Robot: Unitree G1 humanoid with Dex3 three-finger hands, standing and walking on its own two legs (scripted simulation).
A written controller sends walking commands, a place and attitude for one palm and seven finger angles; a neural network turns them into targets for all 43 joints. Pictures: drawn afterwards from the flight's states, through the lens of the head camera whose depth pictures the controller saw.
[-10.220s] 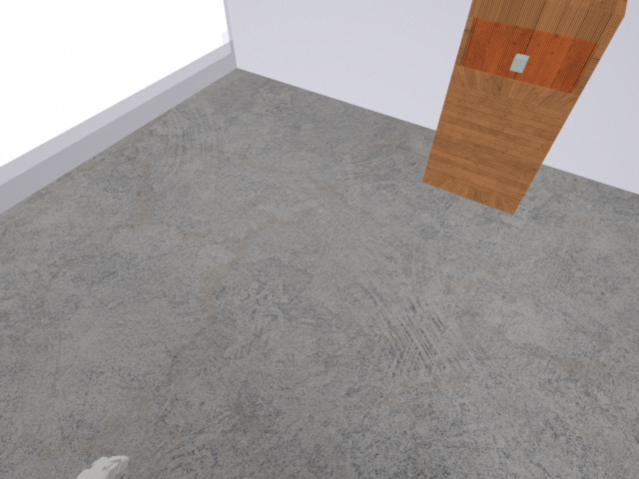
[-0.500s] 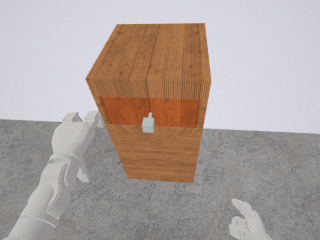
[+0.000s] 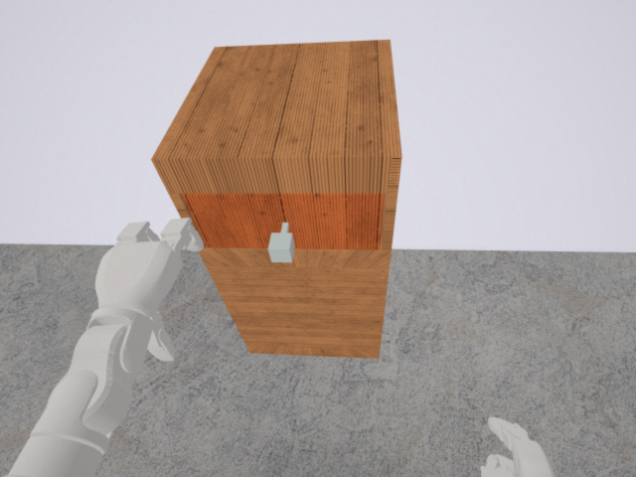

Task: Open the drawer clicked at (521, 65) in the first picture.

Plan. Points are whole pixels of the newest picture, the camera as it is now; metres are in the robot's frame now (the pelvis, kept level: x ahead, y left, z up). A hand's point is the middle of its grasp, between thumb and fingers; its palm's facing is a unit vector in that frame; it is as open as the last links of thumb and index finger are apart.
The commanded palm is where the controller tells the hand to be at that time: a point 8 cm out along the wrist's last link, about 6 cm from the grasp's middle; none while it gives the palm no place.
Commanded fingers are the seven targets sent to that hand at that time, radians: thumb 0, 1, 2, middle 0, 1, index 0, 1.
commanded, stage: move the hooked fingers above the handle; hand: left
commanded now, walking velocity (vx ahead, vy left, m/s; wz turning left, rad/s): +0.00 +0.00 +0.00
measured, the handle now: (283, 239) +0.55 +0.15 -0.10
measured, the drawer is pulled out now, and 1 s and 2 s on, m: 0.00 0.00 0.00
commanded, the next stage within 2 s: none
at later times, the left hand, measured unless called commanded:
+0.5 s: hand (207, 274) +0.36 +0.21 +0.04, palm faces +0.00 -0.06 -1.00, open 13.8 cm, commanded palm +0.34 +0.21 +0.09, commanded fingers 0.00 -0.50 0.30 -0.30 -1.20 -0.30 -1.20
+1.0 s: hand (249, 251) +0.43 +0.17 +0.00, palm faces -0.02 -0.03 -1.00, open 13.8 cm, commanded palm +0.41 +0.18 +0.06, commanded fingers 0.00 -0.50 0.30 -0.30 -1.20 -0.30 -1.20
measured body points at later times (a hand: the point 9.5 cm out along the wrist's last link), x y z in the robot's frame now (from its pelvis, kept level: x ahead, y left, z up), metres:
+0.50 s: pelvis +0.00 -0.01 -0.01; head +0.04 -0.04 +0.44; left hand +0.36 +0.21 +0.09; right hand +0.15 -0.25 -0.14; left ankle +0.00 +0.11 -0.73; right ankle -0.02 -0.11 -0.74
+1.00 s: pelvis +0.01 +0.00 -0.02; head +0.07 -0.02 +0.43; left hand +0.43 +0.17 +0.05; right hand +0.08 -0.26 -0.16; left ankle +0.00 +0.11 -0.73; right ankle -0.02 -0.11 -0.74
